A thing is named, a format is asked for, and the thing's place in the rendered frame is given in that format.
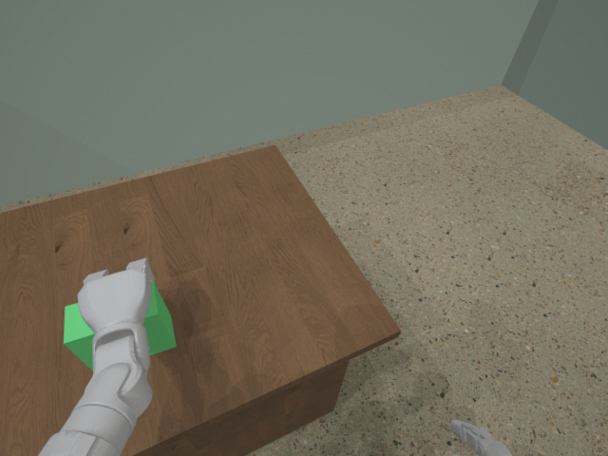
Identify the left robot forearm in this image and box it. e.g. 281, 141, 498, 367
38, 322, 153, 456

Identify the robot left hand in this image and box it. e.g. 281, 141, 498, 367
78, 257, 156, 350

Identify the sponge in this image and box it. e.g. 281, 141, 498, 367
64, 281, 177, 371

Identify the robot right hand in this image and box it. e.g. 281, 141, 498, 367
450, 420, 512, 456

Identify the table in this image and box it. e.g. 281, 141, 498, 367
0, 145, 401, 456

